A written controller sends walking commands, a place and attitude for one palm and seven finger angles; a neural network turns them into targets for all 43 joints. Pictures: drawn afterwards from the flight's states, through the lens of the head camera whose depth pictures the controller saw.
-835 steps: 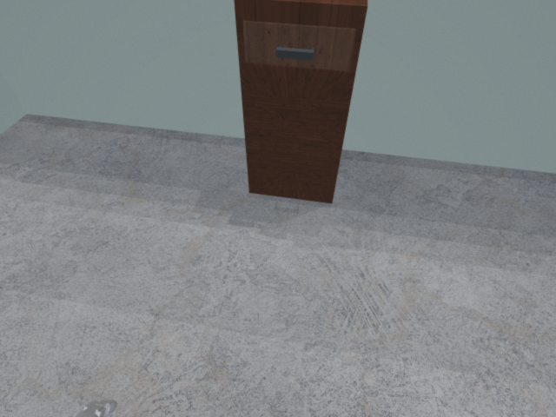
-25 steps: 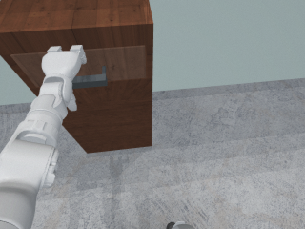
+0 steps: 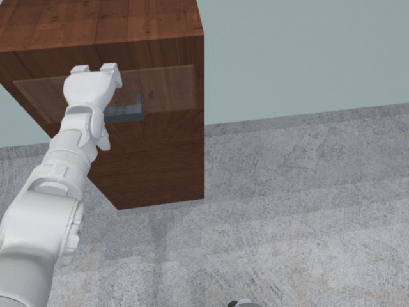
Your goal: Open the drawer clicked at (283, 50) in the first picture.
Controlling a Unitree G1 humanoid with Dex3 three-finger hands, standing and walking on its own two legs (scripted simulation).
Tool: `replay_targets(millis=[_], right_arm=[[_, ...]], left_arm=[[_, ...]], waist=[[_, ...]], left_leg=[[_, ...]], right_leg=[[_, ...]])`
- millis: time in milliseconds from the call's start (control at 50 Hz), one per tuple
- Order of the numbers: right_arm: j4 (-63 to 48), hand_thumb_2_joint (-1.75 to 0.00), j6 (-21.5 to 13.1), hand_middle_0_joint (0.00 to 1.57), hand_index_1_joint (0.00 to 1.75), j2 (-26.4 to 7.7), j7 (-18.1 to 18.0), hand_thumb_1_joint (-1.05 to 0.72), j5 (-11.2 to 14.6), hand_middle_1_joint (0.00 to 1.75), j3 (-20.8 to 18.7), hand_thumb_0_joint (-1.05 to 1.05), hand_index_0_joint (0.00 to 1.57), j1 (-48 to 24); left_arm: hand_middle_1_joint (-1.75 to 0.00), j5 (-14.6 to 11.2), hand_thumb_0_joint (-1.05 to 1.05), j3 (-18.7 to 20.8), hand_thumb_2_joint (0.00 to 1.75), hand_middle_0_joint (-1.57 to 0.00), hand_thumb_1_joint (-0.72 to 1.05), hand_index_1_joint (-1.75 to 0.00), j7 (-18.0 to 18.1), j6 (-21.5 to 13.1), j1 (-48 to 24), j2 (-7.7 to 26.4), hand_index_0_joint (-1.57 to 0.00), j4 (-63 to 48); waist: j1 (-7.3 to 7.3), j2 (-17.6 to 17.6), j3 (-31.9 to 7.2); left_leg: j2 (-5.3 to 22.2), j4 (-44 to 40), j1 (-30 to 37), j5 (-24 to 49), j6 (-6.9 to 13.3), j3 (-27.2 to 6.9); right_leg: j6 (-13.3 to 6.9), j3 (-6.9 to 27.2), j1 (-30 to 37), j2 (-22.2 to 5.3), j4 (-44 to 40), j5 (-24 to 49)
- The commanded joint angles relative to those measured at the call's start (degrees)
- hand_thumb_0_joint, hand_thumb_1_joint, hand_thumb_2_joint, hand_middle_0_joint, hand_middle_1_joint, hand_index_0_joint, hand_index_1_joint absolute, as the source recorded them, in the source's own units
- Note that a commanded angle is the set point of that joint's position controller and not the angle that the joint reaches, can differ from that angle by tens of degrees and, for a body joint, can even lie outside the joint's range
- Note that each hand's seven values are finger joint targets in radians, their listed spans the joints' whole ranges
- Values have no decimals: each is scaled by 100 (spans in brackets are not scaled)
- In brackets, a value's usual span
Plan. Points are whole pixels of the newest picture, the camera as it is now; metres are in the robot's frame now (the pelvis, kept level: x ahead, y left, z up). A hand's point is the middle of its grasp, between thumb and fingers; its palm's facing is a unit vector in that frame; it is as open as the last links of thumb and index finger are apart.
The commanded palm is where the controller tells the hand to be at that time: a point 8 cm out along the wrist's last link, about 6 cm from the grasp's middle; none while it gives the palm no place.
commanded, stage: re-aim the fingers above the handle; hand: left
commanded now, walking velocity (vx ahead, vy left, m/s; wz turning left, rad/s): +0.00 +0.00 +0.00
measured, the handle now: (114, 107) +0.56 +0.18 +0.01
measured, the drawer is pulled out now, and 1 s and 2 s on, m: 0.00 0.00 0.00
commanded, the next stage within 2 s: lower the fingers behind the handle in 0.46 s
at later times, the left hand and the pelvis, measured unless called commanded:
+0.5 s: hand (98, 109) +0.51 +0.20 +0.07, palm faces -0.04 -0.01 -1.00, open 13.8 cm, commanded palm +0.48 +0.20 +0.12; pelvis +0.00 +0.00 +0.00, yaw +0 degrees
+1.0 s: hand (103, 120) +0.50 +0.19 +0.04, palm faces -0.05 +0.00 -1.00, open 13.8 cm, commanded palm +0.49 +0.20 +0.09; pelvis -0.01 -0.01 -0.01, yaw +0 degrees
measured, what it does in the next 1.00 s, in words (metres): stands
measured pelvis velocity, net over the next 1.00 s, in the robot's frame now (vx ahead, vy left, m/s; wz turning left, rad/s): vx -0.01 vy -0.01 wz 0.00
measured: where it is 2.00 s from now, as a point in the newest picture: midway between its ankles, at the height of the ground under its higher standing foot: outside the picture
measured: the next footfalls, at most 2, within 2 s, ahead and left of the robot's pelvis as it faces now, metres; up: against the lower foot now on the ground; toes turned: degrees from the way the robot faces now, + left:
none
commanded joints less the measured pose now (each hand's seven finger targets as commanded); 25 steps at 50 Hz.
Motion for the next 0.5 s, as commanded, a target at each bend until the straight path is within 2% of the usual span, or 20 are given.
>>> replay_targets(millis=[0, 20, 60, 100, 180, 220, 240, 260, 280, 320, 340, 360, 400, 440, 480], right_arm=[[-242, -90, -120, 20, 30, -976, -81, -90, -24, 30, -317, 0, 20, 751], [-246, -90, -115, 20, 30, -989, -81, -90, -23, 30, -299, 0, 20, 745], [-251, -90, -110, 20, 30, -989, -75, -90, -8, 30, -274, 0, 20, 731], [-271, -90, -99, 20, 30, -1001, -84, -90, -12, 30, -268, 0, 20, 699], [-320, -90, -91, 20, 30, -1009, -116, -90, 1, 30, -303, 0, 20, 728], [-312, -90, -73, 20, 30, -1027, -146, -90, 36, 30, -266, 0, 20, 707], [-303, -90, -77, 20, 30, -1032, -160, -90, 37, 30, -254, 0, 20, 697], [-333, -90, -87, 20, 30, -1023, -157, -90, 38, 30, -270, 0, 20, 716], [-358, -90, -83, 20, 30, -1015, -159, -90, 30, 30, -284, 0, 20, 696], [-373, -90, -81, 20, 30, -1008, -159, -90, 24, 30, -281, 0, 20, 722], [-395, -90, -88, 20, 30, -975, -154, -90, 14, 30, -286, 0, 20, 713], [-408, -90, -87, 20, 30, -972, -138, -90, 15, 30, -313, 0, 20, 727], [-396, -90, -89, 20, 30, -981, -138, -90, 4, 30, -321, 0, 20, 730], [-423, -90, -93, 20, 30, -964, -118, -90, 2, 30, -335, 0, 20, 705], [-381, -90, -80, 20, 30, -990, -120, -90, -3, 30, -346, 0, 20, 699]], left_arm=[[-120, 56, 0, 426, 30, -30, -50, -120, 390, 50, -2838, 1443, -30, -990], [-120, 57, 0, 518, 30, -30, -50, -120, 437, 101, -2892, 1566, -30, -985], [-120, 92, 0, 497, 30, -30, -50, -120, 476, 228, -2905, 1598, -30, -812], [-120, 93, 0, 530, 30, -30, -50, -120, 465, 309, -2848, 1698, -30, -727], [-120, 37, 0, 472, 30, -30, -50, -120, 294, 306, -2877, 1662, -30, -826], [-120, 42, 0, 427, 30, -30, -50, -120, 238, 352, -2771, 1689, -30, -579], [-120, 65, 0, 448, 30, -30, -50, -120, 220, 343, -2820, 1742, -30, -589], [-120, 59, 0, 386, 30, -30, -50, -120, 202, 310, -2853, 1661, -30, -690], [-120, 47, 0, 465, 30, -30, -50, -120, 184, 248, -2865, 1709, -30, -828], [-120, 78, 0, 503, 30, -30, -50, -120, 164, 214, -2658, 1743, -30, -819], [-120, 82, 0, 324, 30, -30, -50, -120, 145, 177, -2682, 1501, -30, -943], [-120, 53, 0, 354, 30, -30, -50, -120, 137, 142, -2594, 1462, -30, -1013], [-120, 19, 0, 333, 30, -30, -50, -120, 120, 74, -2584, 1431, -30, -1070], [-120, -19, 0, 309, 30, -30, -50, -120, 127, 11, -2493, 1311, -30, -1234], [-120, -43, 0, 416, 30, -30, -50, -120, 158, -52, -2648, 1433, -30, -1354]], waist=[[-137, 19, -2367], [-129, -8, -2370], [-135, -104, -2306], [-112, -93, -2433], [-152, -188, -2737], [-197, -273, -2405], [-177, -273, -2333], [-182, -201, -2390], [-127, -101, -2528], [-73, 27, -2554], [-98, 46, -2593], [-71, 55, -2638], [-123, -29, -2543], [-65, -37, -2602], [-106, -105, -2526]], left_leg=[[13, -150, 1334, 2992, -72, -204], [-2, -143, 1240, 2931, -66, -181], [-17, -191, 1070, 2776, -76, -166], [-30, -181, 1024, 2785, -62, -127], [-34, -130, 1169, 2961, -35, -90], [-43, -184, 951, 2610, -20, -65], [-37, -212, 905, 2561, -21, -76], [-40, -213, 986, 2609, -21, -82], [-43, -188, 1063, 2725, -17, -53], [-28, -147, 1138, 2971, -34, -80], [-17, -119, 1240, 3128, -37, -87], [3, -109, 1316, 3203, -49, -104], [18, -93, 1332, 3228, -28, -109], [-2, -92, 1373, 3241, -24, -125], [0, -119, 1353, 3165, -25, -124]], right_leg=[[-172, -85, 1219, 244, -78, 1868], [-175, -75, 1278, 245, -55, 1919], [-172, -86, 1354, 232, -42, 1908], [-163, -59, 1494, 212, -36, 2016], [-138, -13, 1716, 209, -71, 2288], [-116, -16, 1611, 204, -110, 2109], [-123, -31, 1587, 191, -102, 2052], [-127, -19, 1575, 199, -109, 2060], [-144, 4, 1661, 196, -110, 2151], [-150, -19, 1610, 207, -43, 2244], [-147, -34, 1558, 210, -36, 2277], [-144, -42, 1538, 223, -47, 2251], [-134, -36, 1504, 225, -72, 2283], [-143, -33, 1546, 238, -72, 2272], [-150, -23, 1553, 236, -108, 2267]])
